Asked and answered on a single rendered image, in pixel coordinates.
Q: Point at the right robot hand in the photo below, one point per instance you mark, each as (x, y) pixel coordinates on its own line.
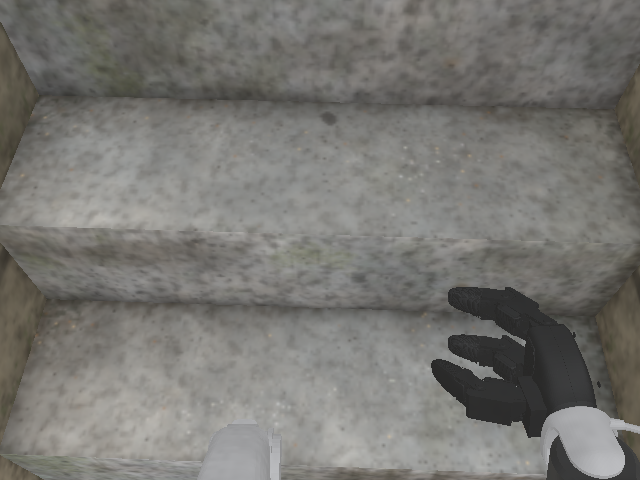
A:
(549, 372)

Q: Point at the robot left thigh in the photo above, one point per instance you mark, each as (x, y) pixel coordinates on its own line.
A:
(243, 452)

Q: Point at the right robot forearm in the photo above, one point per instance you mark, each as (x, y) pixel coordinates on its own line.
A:
(577, 443)

